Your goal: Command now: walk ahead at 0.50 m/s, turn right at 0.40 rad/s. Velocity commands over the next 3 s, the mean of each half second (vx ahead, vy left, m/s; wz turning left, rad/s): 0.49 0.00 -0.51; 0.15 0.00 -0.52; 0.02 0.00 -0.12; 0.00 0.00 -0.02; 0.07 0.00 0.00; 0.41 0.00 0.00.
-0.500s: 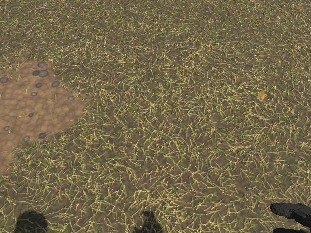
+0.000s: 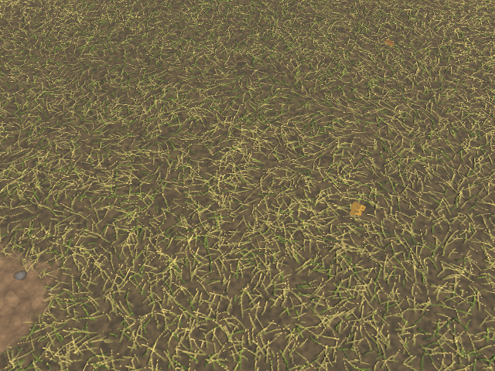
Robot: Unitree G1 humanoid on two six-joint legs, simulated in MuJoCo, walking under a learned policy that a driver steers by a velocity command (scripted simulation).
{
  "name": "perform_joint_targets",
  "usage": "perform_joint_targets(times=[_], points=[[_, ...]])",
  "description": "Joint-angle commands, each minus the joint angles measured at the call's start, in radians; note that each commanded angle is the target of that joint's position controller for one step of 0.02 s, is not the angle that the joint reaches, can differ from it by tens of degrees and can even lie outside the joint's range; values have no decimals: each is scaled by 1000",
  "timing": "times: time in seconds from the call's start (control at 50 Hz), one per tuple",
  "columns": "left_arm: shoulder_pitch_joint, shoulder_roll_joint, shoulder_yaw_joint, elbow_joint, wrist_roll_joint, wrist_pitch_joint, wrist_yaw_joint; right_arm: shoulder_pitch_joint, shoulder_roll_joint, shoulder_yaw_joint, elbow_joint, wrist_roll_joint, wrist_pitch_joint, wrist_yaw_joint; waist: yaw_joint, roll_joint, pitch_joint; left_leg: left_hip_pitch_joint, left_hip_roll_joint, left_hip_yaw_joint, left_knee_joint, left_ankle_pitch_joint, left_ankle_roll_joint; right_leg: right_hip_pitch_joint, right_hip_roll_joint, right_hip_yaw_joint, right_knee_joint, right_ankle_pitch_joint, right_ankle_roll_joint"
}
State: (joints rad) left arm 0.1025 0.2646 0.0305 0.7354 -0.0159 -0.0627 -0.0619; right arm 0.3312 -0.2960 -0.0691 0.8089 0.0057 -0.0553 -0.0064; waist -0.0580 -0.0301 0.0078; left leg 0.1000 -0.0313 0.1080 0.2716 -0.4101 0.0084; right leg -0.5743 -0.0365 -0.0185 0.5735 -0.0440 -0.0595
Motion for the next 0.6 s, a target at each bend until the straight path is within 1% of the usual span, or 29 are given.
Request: perform_joint_targets(times=[0.02, 0.04, 0.06, 0.08, 0.1, 0.12, 0.14, 0.16, 0.18, 0.2, 0.22, 0.24, 0.28, 0.32, 0.34, 0.38, 0.42, 0.44, 0.46, 0.48, 0.5, 0.52, 0.54, 0.56, 0.58, 0.6], points=[[177, 188, 79, -32, 3, -9, 5, -35, -171, -40, -58, 1, 14, -25, 148, 92, -128, -73, 224, 18, 402, 1067, 72, 318, 97, -62, -32, -46, -76], [328, 279, 105, -15, -1, -1, 22, -4, -127, -18, -84, -24, 7, -33, 189, -56, -246, -322, 167, 37, 735, 722, 27, 623, -84, 220, -32, 13, -153], [318, 323, 106, -20, -9, -10, 15, 105, -9, 20, -113, -37, -23, -9, 87, -267, -354, -744, -52, -94, 1033, -156, -29, 937, -285, 778, -167, -207, -345], [338, 226, 85, -29, -12, -10, 17, 1, -107, 4, -107, -2, -56, 9, 168, -144, -361, -850, -2, -238, 1102, -148, -6, 961, -273, 805, -252, -323, -308], [292, 196, 76, -35, -5, -12, 24, -91, -136, -2, -140, 27, -76, 18, 172, -97, -220, -908, 40, -222, 1077, -55, 12, 849, -245, 664, -267, -275, -267], [234, 189, 73, -50, -2, -11, 28, -131, -124, 2, -147, 16, -86, 13, 140, 10, -143, -879, 83, -211, 1002, 21, 17, 707, -210, 566, -274, -182, -243], [181, 165, 65, -66, 2, -8, 31, -149, -128, -5, -149, -8, -86, 6, 106, 39, -84, -826, 108, -203, 919, 62, 7, 580, -178, 490, -291, -66, -232], [156, 151, 58, -82, 16, -8, 36, -132, -127, -9, -152, -15, -77, 6, 72, 8, -75, -762, 123, -210, 885, 88, -1, 502, -156, 453, -313, 13, -233], [142, 147, 58, -90, 15, -7, 39, -115, -119, -10, -153, -19, -67, 5, 55, -8, -68, -737, 127, -206, 847, 94, -15, 461, -142, 431, -331, 55, -240], [140, 149, 59, -92, 11, -8, 43, -101, -106, -8, -151, -21, -56, 3, 45, -15, -60, -725, 128, -194, 810, 100, -31, 421, -133, 398, -341, 98, -244], [146, 159, 62, -90, 8, -10, 48, -107, -95, -5, -152, -23, -48, 0, 43, -14, -49, -722, 125, -182, 767, 123, -47, 384, -122, 367, -349, 131, -244], [155, 172, 66, -87, 6, -10, 55, -134, -84, -1, -162, -25, -42, -2, 47, -13, -34, -727, 118, -172, 708, 167, -63, 356, -108, 339, -356, 152, -239], [178, 189, 72, -77, 0, -5, 67, -211, -63, 9, -180, -27, -41, -3, 73, -20, -16, -706, 98, -164, 551, 311, -81, 319, -68, 291, -354, 131, -206], [205, 190, 73, -66, -6, 3, 74, -284, -45, 16, -194, -21, -47, 3, 104, -39, -13, -647, 64, -159, 400, 438, -86, 298, -36, 269, -337, 73, -172], [223, 191, 74, -60, -7, 7, 77, -316, -44, 17, -200, -15, -51, 7, 119, -45, -13, -619, 47, -155, 347, 481, -87, 296, -35, 279, -330, 44, -162], [256, 193, 76, -47, -12, 14, 79, -362, -58, 13, -213, -4, -59, 15, 135, -52, -11, -593, 29, -168, 284, 499, -81, 328, -53, 326, -303, -2, -154], [270, 184, 76, -41, -14, 22, 82, -369, -83, 3, -218, 0, -67, 23, 129, -61, -14, -582, 24, -195, 227, 455, -64, 399, -76, 391, -248, -35, -141], [263, 185, 78, -42, -11, 27, 85, -359, -98, -4, -216, -4, -71, 24, 116, -73, -8, -572, 18, -200, 204, 415, -49, 429, -79, 416, -203, 14, -128], [251, 185, 80, -47, -7, 35, 88, -329, -111, -12, -210, -8, -76, 24, 97, -91, -16, -536, 10, -194, 186, 380, -31, 451, -74, 433, -148, 86, -110], [225, 172, 78, -58, -6, 40, 89, -264, -121, -20, -193, -15, -81, 20, 58, -96, -46, -445, 9, -174, 135, 422, -6, 452, -41, 424, -68, 155, -80], [209, 136, 66, -79, -1, 40, 88, -177, -151, -30, -184, -32, -87, 14, 14, -74, -138, -260, 84, -213, 138, 532, 40, 402, 15, 383, 88, 164, -37], [254, 78, 47, -105, 22, 37, 89, -57, -219, -44, -180, -49, -83, 6, 0, 100, -293, 43, 300, -402, 221, 827, 123, 219, 105, 284, 381, -189, 19], [424, 71, 36, -112, 0, 32, 83, -14, -238, -51, -149, -36, -58, 13, 62, 399, -425, 268, 514, -770, 193, 807, 302, -52, 180, 211, 638, -689, 68], [409, 176, 59, -79, -11, 41, 86, -56, -150, -33, -180, -15, -43, 11, 43, 246, -357, 179, 486, -753, 158, 625, 274, -116, 87, 226, 747, -609, 92], [285, 217, 74, -100, -11, 56, 89, -103, -95, -17, -195, -14, -30, 3, 14, 160, -232, 55, 427, -584, 143, 597, 229, -142, 62, 180, 768, -531, 110], [229, 211, 78, -112, -5, 73, 93, -155, -77, -6, -195, -20, -17, 1, 28, 99, -156, -74, 374, -467, 122, 633, 207, -121, 31, 150, 746, -484, 124]])
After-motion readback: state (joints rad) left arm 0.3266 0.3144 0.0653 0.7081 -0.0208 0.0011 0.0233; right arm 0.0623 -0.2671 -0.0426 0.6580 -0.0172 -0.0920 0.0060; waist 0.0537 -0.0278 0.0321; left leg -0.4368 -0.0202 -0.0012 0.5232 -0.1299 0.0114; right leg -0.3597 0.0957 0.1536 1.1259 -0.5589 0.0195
